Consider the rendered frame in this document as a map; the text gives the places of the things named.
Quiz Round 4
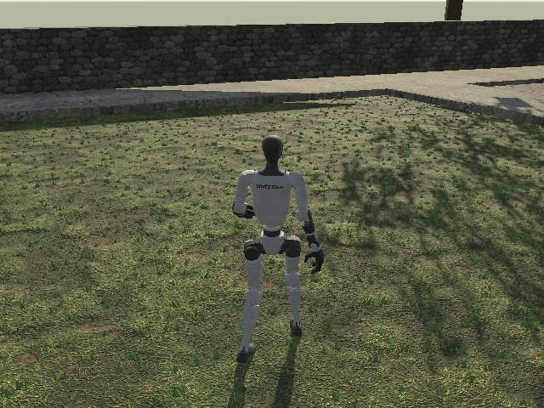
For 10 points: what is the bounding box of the right robot forearm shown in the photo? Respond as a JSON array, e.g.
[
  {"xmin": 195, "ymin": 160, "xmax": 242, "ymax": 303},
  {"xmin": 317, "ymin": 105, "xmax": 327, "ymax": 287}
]
[{"xmin": 302, "ymin": 208, "xmax": 321, "ymax": 252}]

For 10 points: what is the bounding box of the robot right shin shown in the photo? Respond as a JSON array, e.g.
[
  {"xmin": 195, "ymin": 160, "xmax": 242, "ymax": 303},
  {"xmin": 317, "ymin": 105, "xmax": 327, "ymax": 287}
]
[{"xmin": 288, "ymin": 272, "xmax": 301, "ymax": 326}]

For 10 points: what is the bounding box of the left robot upper arm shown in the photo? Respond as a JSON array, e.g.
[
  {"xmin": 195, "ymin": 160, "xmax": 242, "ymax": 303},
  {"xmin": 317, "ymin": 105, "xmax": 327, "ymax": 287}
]
[{"xmin": 233, "ymin": 170, "xmax": 255, "ymax": 213}]

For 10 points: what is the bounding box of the right robot upper arm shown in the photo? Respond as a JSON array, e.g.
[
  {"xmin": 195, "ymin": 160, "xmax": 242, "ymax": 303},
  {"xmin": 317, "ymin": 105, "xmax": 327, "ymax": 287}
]
[{"xmin": 290, "ymin": 172, "xmax": 309, "ymax": 222}]

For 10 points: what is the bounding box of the robot head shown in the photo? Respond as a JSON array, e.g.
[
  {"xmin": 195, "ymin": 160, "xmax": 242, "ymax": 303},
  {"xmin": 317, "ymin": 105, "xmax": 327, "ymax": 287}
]
[{"xmin": 258, "ymin": 135, "xmax": 286, "ymax": 176}]

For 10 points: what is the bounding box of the robot left hand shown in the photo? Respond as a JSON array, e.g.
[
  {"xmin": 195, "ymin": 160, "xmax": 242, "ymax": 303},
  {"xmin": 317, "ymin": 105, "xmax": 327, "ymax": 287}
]
[{"xmin": 237, "ymin": 205, "xmax": 256, "ymax": 218}]

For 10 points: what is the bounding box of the robot right hand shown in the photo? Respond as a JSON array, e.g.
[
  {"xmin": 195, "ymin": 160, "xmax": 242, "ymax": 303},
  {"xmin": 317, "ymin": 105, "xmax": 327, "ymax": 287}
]
[{"xmin": 304, "ymin": 248, "xmax": 325, "ymax": 274}]

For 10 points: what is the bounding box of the left robot forearm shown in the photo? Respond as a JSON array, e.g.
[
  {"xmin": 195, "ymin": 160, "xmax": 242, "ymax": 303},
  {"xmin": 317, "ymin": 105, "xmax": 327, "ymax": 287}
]
[{"xmin": 232, "ymin": 202, "xmax": 244, "ymax": 217}]

